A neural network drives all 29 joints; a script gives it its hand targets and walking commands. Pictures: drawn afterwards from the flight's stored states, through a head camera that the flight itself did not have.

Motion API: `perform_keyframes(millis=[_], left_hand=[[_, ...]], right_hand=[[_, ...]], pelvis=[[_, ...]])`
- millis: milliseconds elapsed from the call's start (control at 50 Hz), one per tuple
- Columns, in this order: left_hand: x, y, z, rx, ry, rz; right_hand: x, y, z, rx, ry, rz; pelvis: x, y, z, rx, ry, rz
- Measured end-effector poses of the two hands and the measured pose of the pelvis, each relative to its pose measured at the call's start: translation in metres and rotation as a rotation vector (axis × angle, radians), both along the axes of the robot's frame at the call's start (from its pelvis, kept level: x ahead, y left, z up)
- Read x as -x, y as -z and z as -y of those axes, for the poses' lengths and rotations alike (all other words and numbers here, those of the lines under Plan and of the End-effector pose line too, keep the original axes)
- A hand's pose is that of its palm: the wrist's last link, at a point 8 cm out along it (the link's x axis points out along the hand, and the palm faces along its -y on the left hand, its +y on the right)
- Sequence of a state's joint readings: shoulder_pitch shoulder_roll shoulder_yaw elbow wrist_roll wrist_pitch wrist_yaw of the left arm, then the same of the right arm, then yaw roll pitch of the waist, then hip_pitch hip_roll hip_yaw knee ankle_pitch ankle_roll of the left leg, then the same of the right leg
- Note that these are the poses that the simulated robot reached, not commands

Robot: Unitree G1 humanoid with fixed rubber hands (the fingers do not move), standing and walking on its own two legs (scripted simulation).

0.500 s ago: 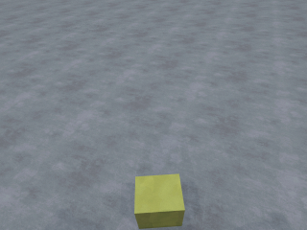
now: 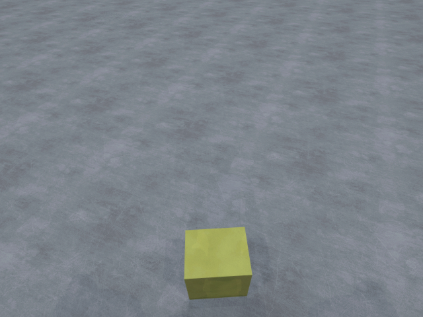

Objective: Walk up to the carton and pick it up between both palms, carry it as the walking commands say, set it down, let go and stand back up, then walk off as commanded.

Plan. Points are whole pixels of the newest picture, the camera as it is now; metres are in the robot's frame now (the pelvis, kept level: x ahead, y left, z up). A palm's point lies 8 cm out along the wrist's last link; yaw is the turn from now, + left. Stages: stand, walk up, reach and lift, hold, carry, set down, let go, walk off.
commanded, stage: walk off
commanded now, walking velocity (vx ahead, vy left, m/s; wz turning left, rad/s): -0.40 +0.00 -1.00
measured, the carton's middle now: (216, 263) +0.49 +0.02 -0.64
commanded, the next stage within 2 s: stand in 1.48 s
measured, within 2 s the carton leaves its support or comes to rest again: neither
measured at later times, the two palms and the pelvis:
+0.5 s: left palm out of the picture +0.01 +0.35 -0.13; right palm out of the picture -0.14 -0.18 -0.10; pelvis -0.14 +0.10 +0.00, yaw -19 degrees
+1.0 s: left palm out of the picture -0.11 +0.42 -0.11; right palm out of the picture -0.34 -0.03 -0.14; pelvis -0.20 +0.19 +0.01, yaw -26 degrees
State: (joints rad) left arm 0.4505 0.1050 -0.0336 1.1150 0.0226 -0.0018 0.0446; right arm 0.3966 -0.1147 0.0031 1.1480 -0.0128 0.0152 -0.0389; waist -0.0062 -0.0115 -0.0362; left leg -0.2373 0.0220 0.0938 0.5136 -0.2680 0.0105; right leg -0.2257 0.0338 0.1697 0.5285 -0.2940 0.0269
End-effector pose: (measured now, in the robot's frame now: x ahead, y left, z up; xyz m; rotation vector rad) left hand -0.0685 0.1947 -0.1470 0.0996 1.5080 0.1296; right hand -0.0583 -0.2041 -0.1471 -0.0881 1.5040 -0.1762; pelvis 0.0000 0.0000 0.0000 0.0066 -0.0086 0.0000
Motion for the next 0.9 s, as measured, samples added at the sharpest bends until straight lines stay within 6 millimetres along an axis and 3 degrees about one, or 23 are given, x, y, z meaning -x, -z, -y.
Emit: perform_keyframes(millis=[160,240,320,400,520,640,740,820,900], left_hand=[[-0.033,0.012,-0.023,-0.045,0.063,0.127],[-0.043,0.007,-0.055,-0.093,0.094,0.184],[-0.054,0.001,-0.095,-0.131,0.159,0.215],[-0.073,0.002,-0.131,-0.132,0.217,0.304],[-0.076,-0.024,-0.156,-0.117,0.334,0.343],[-0.046,-0.027,-0.162,-0.116,0.431,0.291],[-0.008,-0.027,-0.160,-0.145,0.465,0.264],[0.028,-0.038,-0.175,-0.164,0.487,0.183],[0.040,-0.044,-0.197,-0.176,0.481,0.148]], right_hand=[[-0.007,0.006,0.031,0.109,0.059,0.086],[-0.021,-0.007,0.042,0.166,0.057,0.180],[-0.024,-0.026,0.031,0.216,0.093,0.323],[0.018,-0.032,0.010,0.272,0.156,0.333],[0.085,-0.045,-0.030,0.252,0.223,0.289],[0.130,-0.033,-0.061,0.202,0.309,0.333],[0.213,0.000,-0.099,0.115,0.377,0.206],[0.268,-0.004,-0.133,0.036,0.430,0.084],[0.297,-0.008,-0.157,0.008,0.443,0.013]], pelvis=[[0.032,0.015,-0.002,-0.013,0.055,-0.010],[0.056,0.013,-0.019,-0.029,0.107,-0.012],[0.084,0.010,-0.045,-0.036,0.170,-0.026],[0.111,0.014,-0.074,-0.012,0.243,-0.020],[0.146,-0.004,-0.100,0.045,0.345,-0.032],[0.176,-0.003,-0.120,0.030,0.415,-0.041],[0.198,0.004,-0.131,-0.020,0.456,-0.036],[0.202,-0.008,-0.142,-0.058,0.481,-0.028],[0.203,-0.012,-0.159,-0.070,0.474,-0.022]])
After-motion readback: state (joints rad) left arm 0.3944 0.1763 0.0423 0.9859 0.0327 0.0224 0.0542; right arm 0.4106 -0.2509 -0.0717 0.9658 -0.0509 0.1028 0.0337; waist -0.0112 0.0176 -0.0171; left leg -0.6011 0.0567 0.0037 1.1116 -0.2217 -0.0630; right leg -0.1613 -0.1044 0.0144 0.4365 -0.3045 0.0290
